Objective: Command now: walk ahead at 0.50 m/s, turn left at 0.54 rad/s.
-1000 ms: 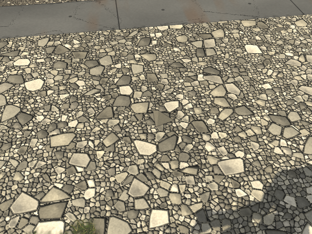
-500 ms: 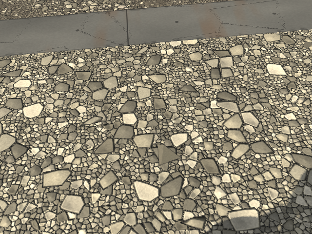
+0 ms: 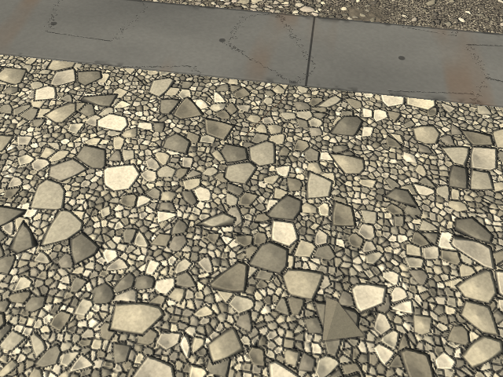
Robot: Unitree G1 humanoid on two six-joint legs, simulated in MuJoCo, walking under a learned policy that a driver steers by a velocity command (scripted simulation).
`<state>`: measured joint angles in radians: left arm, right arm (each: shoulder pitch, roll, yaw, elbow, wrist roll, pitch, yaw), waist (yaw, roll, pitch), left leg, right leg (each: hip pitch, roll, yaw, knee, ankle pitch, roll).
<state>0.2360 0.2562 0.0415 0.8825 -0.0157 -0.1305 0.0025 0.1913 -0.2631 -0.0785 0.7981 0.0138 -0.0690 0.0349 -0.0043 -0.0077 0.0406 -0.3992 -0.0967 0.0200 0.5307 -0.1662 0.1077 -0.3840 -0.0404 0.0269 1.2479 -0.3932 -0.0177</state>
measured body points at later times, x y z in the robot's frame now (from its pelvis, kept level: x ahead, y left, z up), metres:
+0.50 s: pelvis +0.29 -0.03 +0.01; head +0.31 -0.03 +0.46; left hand +0.37 +0.26 -0.09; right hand +0.42 -0.28 -0.12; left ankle +0.15 +0.07 -0.64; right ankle +0.36 -0.12 -0.73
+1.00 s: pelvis +0.46 +0.05 +0.00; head +0.49 +0.08 +0.45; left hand +0.49 +0.35 -0.12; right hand +0.71 -0.15 -0.08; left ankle +0.52 +0.15 -0.73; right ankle +0.46 -0.10 -0.65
